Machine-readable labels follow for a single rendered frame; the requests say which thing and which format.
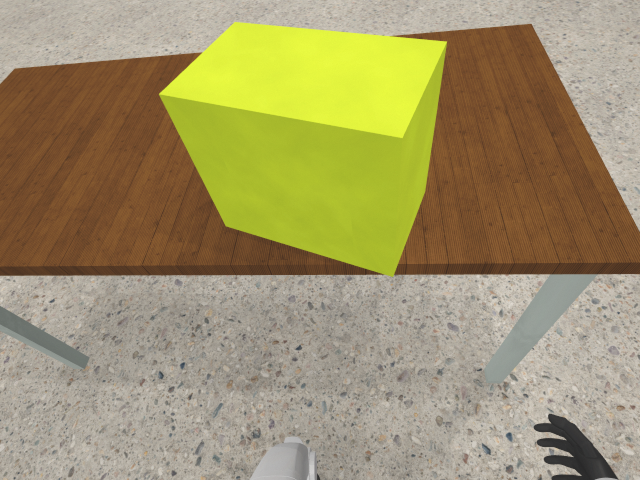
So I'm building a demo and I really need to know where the robot right hand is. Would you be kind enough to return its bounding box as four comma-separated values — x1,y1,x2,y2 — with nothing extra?
534,414,619,480

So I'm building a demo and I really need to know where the carton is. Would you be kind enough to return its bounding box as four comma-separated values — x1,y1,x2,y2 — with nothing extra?
159,22,447,277

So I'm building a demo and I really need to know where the left robot thigh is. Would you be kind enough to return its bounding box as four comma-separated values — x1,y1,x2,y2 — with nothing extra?
250,442,317,480

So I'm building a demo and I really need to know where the table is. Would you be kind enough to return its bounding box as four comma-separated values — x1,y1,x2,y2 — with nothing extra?
0,24,640,384

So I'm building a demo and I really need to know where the robot left shin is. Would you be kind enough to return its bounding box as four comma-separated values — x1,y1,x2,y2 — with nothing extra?
284,437,304,445

